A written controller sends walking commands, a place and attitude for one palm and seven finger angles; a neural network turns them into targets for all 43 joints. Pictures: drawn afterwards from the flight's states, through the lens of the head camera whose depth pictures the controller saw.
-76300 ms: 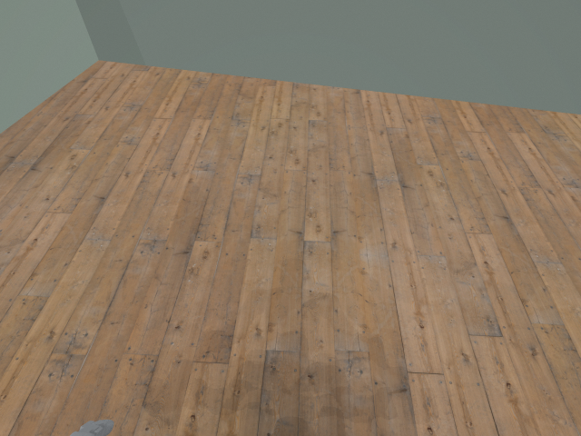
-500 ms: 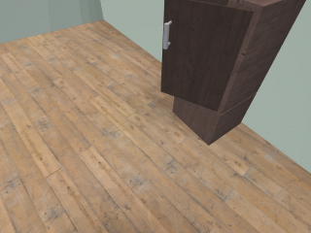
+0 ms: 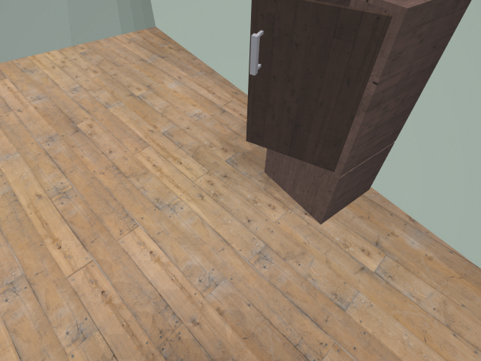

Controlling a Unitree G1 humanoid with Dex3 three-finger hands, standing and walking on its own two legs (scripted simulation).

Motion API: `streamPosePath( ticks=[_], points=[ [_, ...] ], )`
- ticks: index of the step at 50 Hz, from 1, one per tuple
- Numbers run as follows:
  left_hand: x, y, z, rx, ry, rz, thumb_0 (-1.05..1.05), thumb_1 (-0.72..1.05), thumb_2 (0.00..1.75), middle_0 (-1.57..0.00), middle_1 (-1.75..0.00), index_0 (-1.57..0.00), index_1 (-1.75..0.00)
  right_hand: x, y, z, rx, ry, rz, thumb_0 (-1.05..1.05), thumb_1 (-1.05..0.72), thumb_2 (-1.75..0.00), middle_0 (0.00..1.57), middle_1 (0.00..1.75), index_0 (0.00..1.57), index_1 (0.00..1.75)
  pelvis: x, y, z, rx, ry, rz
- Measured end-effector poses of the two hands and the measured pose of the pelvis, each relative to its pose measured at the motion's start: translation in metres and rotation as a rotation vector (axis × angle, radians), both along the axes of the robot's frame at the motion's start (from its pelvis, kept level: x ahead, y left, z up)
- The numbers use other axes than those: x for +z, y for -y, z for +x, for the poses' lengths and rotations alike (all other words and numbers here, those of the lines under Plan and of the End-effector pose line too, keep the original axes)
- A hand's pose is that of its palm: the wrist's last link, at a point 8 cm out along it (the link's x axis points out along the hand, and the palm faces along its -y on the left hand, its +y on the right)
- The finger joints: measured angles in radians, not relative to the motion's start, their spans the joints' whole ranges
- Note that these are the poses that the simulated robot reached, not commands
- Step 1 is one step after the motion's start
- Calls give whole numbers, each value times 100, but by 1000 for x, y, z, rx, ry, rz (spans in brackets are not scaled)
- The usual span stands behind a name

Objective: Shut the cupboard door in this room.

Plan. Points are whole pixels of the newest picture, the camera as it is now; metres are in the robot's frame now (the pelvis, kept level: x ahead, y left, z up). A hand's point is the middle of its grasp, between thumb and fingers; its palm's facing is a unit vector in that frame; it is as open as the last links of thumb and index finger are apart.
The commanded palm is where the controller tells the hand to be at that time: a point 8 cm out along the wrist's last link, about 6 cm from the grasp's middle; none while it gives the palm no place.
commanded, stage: look to check the result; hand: left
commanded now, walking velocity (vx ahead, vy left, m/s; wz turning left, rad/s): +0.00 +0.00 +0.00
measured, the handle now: (257, 52) +1.02 +0.00 +0.03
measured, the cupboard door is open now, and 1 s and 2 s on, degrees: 26 26 26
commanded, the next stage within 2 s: walk to a spot facing it in 0.32 s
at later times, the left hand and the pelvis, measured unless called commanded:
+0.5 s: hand out of the picture +0.02 +0.18 -0.18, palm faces +0.02 -0.98 -0.21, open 7.4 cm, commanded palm none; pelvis +0.01 +0.00 +0.00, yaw +0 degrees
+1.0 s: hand out of the picture +0.07 +0.25 -0.18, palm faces +0.27 -0.94 -0.20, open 7.4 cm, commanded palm none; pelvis +0.04 +0.03 -0.01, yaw +16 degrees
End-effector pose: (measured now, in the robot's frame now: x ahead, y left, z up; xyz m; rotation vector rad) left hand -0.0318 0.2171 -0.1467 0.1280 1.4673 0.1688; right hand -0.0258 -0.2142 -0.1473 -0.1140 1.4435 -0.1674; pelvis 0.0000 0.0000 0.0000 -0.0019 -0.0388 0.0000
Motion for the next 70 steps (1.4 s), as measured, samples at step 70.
streamPosePath(
  ticks=[70],
  points=[
    [18,-71,213,383,384,163,0,91,90,-20,-30,-20,-30,-11,-7,329,520,9,-54,0,-91,-90,20,30,20,30,-16,-24,191,543,-39,-27]
  ],
)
